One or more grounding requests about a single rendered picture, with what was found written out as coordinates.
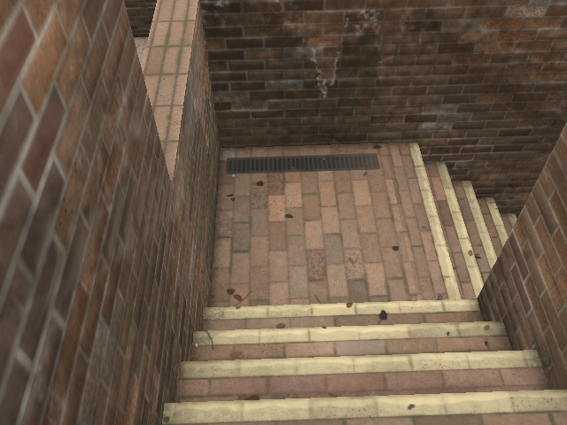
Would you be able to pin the stairs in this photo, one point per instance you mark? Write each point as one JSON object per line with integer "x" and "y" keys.
{"x": 474, "y": 230}
{"x": 424, "y": 362}

